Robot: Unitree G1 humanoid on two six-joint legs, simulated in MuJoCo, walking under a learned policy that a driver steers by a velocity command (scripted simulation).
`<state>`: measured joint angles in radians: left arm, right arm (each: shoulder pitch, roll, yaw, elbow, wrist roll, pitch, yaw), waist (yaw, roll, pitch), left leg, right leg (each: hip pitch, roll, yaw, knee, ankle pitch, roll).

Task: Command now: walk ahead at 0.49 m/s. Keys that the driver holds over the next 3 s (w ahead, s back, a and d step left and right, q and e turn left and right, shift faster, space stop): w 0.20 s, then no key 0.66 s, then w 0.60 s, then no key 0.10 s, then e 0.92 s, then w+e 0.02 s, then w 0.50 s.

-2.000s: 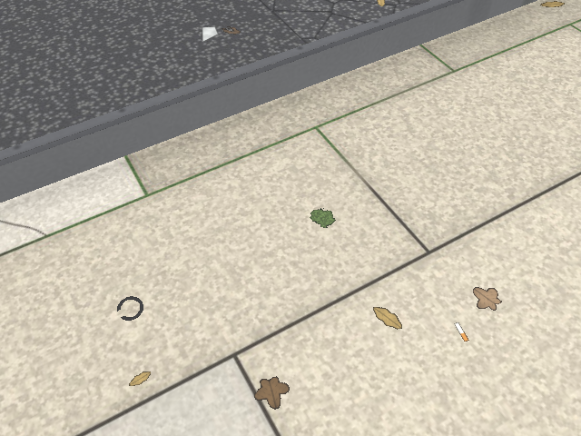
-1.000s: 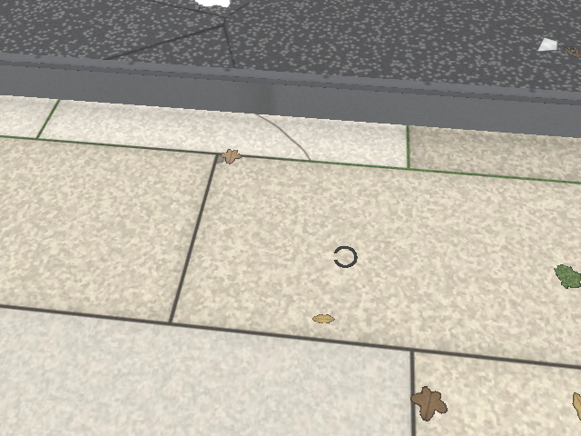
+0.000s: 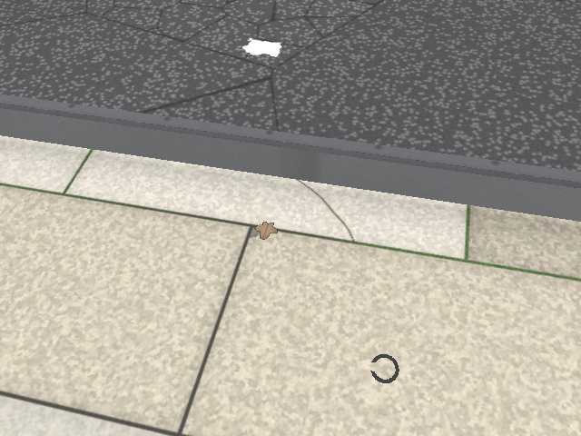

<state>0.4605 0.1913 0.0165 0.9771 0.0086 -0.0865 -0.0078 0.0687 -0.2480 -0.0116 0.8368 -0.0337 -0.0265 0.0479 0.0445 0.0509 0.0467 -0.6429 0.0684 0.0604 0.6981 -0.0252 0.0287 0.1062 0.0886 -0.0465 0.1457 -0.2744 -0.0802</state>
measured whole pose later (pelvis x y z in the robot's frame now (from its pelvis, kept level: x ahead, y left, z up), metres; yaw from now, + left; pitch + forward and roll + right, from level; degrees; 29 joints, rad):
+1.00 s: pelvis +0.33 +0.01 +0.00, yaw +0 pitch -1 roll +0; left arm 0.26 0.19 0.02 1.06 0.01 0.01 0.02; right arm 0.34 -0.17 -0.01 1.13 -0.02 0.00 -0.03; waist 0.00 0.00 -0.01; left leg -0.14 -0.01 -0.02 0.46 -0.36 0.04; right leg -0.28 0.04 -0.05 0.51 -0.34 -0.07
